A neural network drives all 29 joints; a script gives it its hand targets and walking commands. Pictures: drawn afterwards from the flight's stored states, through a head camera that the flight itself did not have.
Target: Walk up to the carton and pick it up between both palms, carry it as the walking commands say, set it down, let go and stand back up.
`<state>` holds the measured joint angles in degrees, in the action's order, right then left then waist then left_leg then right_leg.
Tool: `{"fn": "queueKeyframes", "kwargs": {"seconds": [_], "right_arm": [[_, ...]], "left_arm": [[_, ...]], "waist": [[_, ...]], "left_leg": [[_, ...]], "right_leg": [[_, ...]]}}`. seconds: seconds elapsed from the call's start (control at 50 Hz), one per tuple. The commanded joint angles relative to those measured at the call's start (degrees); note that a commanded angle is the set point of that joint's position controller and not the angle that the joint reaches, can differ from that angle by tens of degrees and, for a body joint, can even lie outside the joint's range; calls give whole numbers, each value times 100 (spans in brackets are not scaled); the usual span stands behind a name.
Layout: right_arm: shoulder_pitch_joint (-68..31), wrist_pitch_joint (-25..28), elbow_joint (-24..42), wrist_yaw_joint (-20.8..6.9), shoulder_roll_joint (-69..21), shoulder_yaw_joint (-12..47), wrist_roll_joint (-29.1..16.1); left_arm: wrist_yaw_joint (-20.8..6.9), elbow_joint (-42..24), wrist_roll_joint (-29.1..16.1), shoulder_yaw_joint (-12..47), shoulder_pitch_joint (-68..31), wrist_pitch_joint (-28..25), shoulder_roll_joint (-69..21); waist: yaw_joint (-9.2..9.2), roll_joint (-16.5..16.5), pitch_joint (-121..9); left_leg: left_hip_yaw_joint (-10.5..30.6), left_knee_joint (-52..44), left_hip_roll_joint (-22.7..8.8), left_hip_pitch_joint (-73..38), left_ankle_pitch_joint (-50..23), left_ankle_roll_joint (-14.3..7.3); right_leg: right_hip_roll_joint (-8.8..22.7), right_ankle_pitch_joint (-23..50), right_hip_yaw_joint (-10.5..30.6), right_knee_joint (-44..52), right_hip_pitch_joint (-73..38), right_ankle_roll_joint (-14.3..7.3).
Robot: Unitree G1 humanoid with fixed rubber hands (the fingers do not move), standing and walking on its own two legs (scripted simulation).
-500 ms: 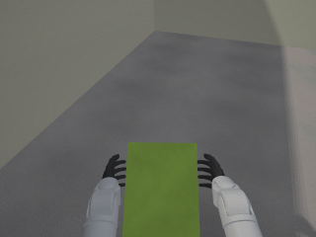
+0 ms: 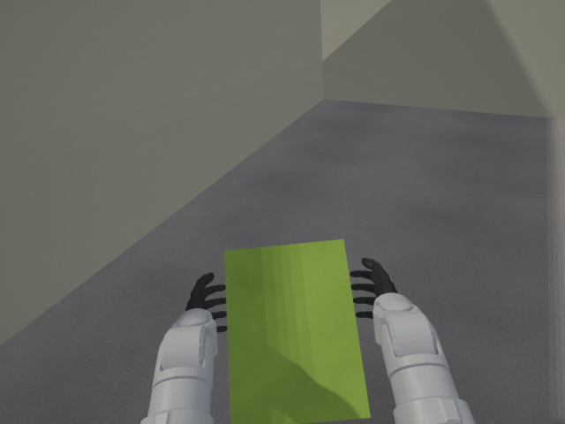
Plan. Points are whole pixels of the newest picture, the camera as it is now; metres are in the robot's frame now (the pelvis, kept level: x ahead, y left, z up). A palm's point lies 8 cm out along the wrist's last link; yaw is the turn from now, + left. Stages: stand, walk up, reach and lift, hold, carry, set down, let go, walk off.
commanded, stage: carry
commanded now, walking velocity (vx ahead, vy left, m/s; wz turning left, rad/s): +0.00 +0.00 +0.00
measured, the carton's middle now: (292, 327) +0.34 +0.02 -0.04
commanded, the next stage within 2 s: none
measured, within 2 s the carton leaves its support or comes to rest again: neither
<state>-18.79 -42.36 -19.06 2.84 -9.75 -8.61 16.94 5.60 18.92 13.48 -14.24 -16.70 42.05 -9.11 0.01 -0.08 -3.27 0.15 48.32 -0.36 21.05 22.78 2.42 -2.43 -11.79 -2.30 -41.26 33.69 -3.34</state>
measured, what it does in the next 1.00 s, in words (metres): walks backwards: left foot, then right foot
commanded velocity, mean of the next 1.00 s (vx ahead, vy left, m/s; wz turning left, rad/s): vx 0.00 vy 0.00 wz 0.00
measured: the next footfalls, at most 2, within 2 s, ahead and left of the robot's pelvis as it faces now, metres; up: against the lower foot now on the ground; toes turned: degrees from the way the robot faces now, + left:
left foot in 0.10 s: +0.04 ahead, +0.13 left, +0.00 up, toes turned -1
right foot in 0.28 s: -0.07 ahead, -0.20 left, +0.00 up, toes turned +1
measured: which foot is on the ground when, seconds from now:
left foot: down 0.00-0.00, up 0.02-0.08, down 0.10-0.32, up 0.34-0.66, down 0.68-0.86, up 0.88-0.98, down 1.00-1.00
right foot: down 0.00-0.08, up 0.10-0.26, down 0.28-0.68, up 0.70-0.80, down 0.82-0.96, up 0.98-1.00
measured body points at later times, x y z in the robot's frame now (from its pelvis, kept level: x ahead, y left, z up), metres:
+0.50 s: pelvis -0.20 -0.17 +0.02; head -0.17 -0.20 +0.47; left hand +0.11 -0.04 +0.03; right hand +0.08 -0.33 +0.01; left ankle -0.18 +0.01 -0.63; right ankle -0.11 -0.20 -0.69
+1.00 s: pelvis -0.41 -0.30 +0.03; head -0.41 -0.32 +0.48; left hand -0.11 -0.17 +0.03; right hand -0.12 -0.45 +0.03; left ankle -0.37 -0.15 -0.68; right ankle -0.24 -0.33 -0.66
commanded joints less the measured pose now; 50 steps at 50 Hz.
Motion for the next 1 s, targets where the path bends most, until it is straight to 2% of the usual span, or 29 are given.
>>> {"fn": "queueKeyframes", "kwargs": {"seconds": [0.0,0.02,0.04,0.06,0.08,0.1,0.12,0.14,0.18,0.24,0.3,0.34,0.4,0.46,0.54,0.6,0.62,0.64,0.66,0.68,0.7,0.76,0.8,0.84,0.88,0.92,0.94,0.96,0.98], "right_arm": [[-2541,516,213,-1302,-6211,2897,-1105],[-2636,513,289,-1277,-6220,2838,-1150],[-2489,544,368,-1186,-5917,2630,-1216],[-2365,584,1135,-1051,-5234,2405,-1691],[-1744,410,953,-1024,-5164,2508,-2048],[-1710,601,537,-984,-5279,2387,-1862],[-77,574,340,-1109,-5243,2262,-1505],[58,519,1287,-1272,-5405,2590,-1527],[-2815,866,1825,-1436,-4832,3282,-2130],[-2748,1225,2912,-1129,-3989,3093,-2286],[-2132,1429,2909,-1056,-4295,3670,-1842],[-2775,1463,2881,-1077,-4607,3731,-1771],[-3182,1464,3076,-1096,-4767,3754,-2155],[-2887,1393,2499,-1067,-5232,3848,-2043],[-1567,1144,2238,-1012,-4922,3678,-1968],[-636,903,1755,-1048,-4802,3227,-1610],[-371,847,1462,-1039,-4696,3052,-1407],[-168,828,1555,-1027,-4591,2954,-1478],[-233,708,1633,-1018,-4624,2872,-1562],[-907,510,2069,-966,-4572,3059,-1988],[-466,287,1634,-1004,-4570,2977,-1986],[-2074,314,1839,-1314,-4706,3385,-2023],[-2243,586,1846,-1284,-4573,3149,-1968],[-2108,549,1264,-1236,-4879,2949,-1679],[-2529,573,1503,-1301,-5254,3323,-1663],[-2480,708,1201,-1254,-5596,3332,-1755],[-2474,713,1444,-1161,-5422,3315,-2065],[-2342,672,950,-1080,-5211,2932,-2160],[-1971,551,1031,-1076,-5294,3356,-2607]], "left_arm": [[-1758,-346,-1366,2881,-3437,-559,-5425],[-1791,-61,-1415,2697,-3517,-550,-5310],[-1788,-170,-1688,2544,-4335,-542,-5038],[-1783,-667,-2386,2745,-4788,-453,-5113],[-1822,-1555,-2596,3276,-3940,-254,-5445],[-1811,-1956,-2137,3513,-4400,-561,-5137],[-1672,-3509,-1903,3887,-4064,-827,-5162],[-1478,-2404,-1239,3380,-1243,-827,-6057],[-1147,-785,-452,2377,-923,-989,-4783],[-812,-1997,-629,2361,-1176,-1037,-4162],[-948,-1849,-939,2788,-947,-1159,-4897],[-1078,-1858,-879,3040,-1938,-1288,-4774],[-1057,-2706,-1228,3292,-3347,-1413,-4381],[-1158,-1913,-1273,3451,-2638,-1272,-4883],[-1261,-1439,-1397,3538,-1346,-1003,-4691],[-1372,-1063,-1421,3729,-495,-702,-4802],[-1438,-791,-1368,3656,-552,-648,-4664],[-1496,-1123,-1529,3819,-1072,-617,-4526],[-1548,-1525,-1807,4089,-1378,-522,-4602],[-1543,-2074,-2058,4536,-1890,-404,-4512],[-1462,-1835,-1751,4268,-1310,-271,-4559],[-1182,-1814,-1333,3881,-1919,-343,-4803],[-1204,-1902,-1209,3438,-2236,-542,-4424],[-1340,-1825,-1554,3469,-3306,-529,-4613],[-1421,-1576,-1511,3355,-3106,-648,-4486],[-1436,-1527,-1531,3207,-3724,-819,-4383],[-1424,-1855,-2055,3215,-4584,-797,-4360],[-1478,-2045,-2392,3450,-4376,-707,-4549],[-1487,-2644,-2150,4110,-4251,-785,-4459]], "waist": [[-560,3174,-1212],[-767,3812,-1301],[-1253,4645,-1072],[-2063,1023,-958],[-954,-5993,-614],[-354,-2321,-273],[-767,-981,-795],[-531,-713,-1613],[38,-912,-2570],[-182,-1189,-2875],[-229,842,-2652],[-202,1165,-2863],[-260,481,-2324],[-186,728,-2455],[-56,658,-2989],[-8,1433,-2937],[-255,1860,-2794],[-547,1443,-2675],[-576,-1532,-2611],[-120,-1834,-1857],[-123,-682,-1641],[-92,-1114,-1285],[-126,100,-1199],[-230,1487,-942],[-427,2363,-993],[-867,3230,-1572],[-1349,1380,-1742],[-498,-5199,-1289],[62,-1876,-626]], "left_leg": [[-926,2652,911,-480,1210,-262],[-1621,2315,1097,-2901,1539,-602],[-2480,1127,1097,-6082,2274,-1349],[-249,-2419,-940,-5167,3136,-3073],[4863,-4208,-3559,2536,3437,-2933],[3909,-3622,-2108,3246,3143,-1977],[3637,-3281,-1727,2403,3249,-1204],[2271,-3202,-1253,882,1412,-1043],[-83,-1864,-370,1366,1104,-755],[535,-506,-577,-699,-2317,-711],[172,371,-413,1820,316,-65],[510,1738,-382,1493,586,-80],[538,2171,-383,1409,-182,-42],[552,1687,-443,1409,-470,-166],[333,-130,-176,973,-85,-225],[-698,-2260,443,-448,621,-429],[-936,-3427,407,-1569,590,-847],[-719,-4187,-116,-2940,305,-1393],[1013,-4595,-1842,-3004,-282,-2123],[1620,-3286,-2198,-1569,-1242,-1927],[956,-3048,-1678,-1532,-1677,-1637],[-656,-1975,-861,-1250,-1639,-719],[-415,-939,-139,-535,-278,-287],[0,-229,-39,137,826,-324],[-459,997,552,-1022,1220,-517],[-1754,24,742,-4925,1596,-1067],[-1385,-2021,-252,-5184,1552,-2309],[3577,-4230,-3068,1399,2442,-2854],[2394,-3913,-2172,2289,1574,-1616]], "right_leg": [[1504,-4850,2753,5612,523,1403],[755,-4404,1100,6705,2634,3199],[-679,-3209,-1271,6506,5936,6020],[-2396,-2186,-3080,-1580,5831,7234],[-355,-3657,828,-8419,1619,3073],[137,-1473,2053,-6979,-108,1079],[767,-776,1800,-5205,-310,659],[853,-1193,1096,-4052,315,313],[-395,-1589,-568,-2246,-1467,456],[162,-902,59,1287,-1962,367],[1624,5840,1598,547,-4071,-135],[2049,2174,3325,1858,-2682,-94],[1831,-2689,3370,3012,-1845,400],[1523,-1403,2820,2986,-2760,514],[1564,3464,2384,2342,-4508,438],[1268,4241,1571,3249,-4257,1739],[893,4213,1062,3009,-3296,2912],[202,4024,324,2268,-2036,3839],[-551,834,-410,-907,-1173,4008],[664,-481,1191,-1989,-883,2036],[501,-626,883,-1440,-758,1183],[339,-95,760,1441,-989,406],[1212,2462,1419,2011,-1902,257],[1729,-2045,2527,3127,-1534,-237],[1496,-4567,3052,5248,47,1130],[71,-2771,88,6307,3080,4495],[-1393,-2184,-1649,1526,3415,5929],[-1284,-2678,16,-7164,-450,2876],[216,-699,1410,-5137,-1710,922]]}}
